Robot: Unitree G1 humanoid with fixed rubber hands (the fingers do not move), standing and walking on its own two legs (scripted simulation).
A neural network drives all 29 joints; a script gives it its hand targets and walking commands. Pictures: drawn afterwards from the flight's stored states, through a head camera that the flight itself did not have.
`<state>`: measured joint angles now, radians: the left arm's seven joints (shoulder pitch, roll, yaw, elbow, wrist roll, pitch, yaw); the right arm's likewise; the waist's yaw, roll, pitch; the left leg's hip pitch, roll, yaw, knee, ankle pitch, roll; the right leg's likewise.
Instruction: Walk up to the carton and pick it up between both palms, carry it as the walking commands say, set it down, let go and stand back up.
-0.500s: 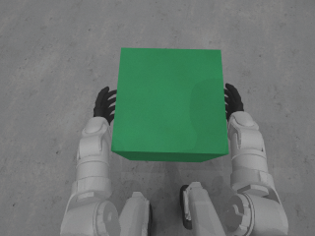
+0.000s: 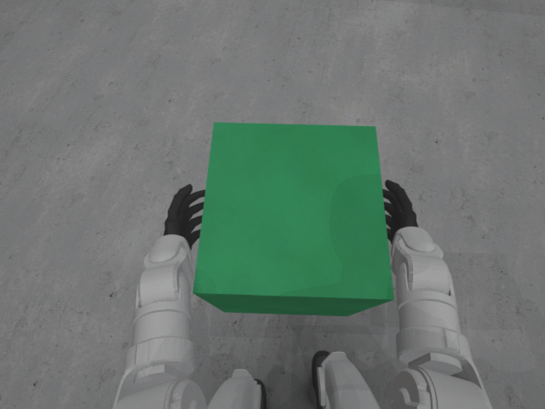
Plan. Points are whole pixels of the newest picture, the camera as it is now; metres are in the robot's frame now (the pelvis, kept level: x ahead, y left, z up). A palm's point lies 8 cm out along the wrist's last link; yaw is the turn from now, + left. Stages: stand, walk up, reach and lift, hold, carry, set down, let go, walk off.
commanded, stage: reach and lift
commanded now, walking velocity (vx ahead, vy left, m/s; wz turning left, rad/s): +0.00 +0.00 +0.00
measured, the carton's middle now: (289, 232) +0.40 -0.02 -0.10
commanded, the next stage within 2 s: none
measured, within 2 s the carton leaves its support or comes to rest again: neither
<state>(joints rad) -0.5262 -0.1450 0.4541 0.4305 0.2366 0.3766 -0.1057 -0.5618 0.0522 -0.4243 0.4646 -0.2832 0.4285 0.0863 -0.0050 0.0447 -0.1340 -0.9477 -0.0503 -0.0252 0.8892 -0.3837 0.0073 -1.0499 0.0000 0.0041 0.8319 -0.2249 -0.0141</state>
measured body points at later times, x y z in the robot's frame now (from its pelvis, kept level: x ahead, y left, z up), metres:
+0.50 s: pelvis +0.02 +0.00 +0.04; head +0.10 -0.02 +0.49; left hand +0.36 +0.16 +0.03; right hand +0.36 -0.18 +0.02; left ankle +0.01 +0.12 -0.68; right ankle +0.08 -0.11 -0.68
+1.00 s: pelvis +0.03 +0.00 +0.06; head +0.02 -0.01 +0.51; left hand +0.34 +0.16 +0.09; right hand +0.34 -0.18 +0.08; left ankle +0.01 +0.12 -0.68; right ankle +0.08 -0.11 -0.68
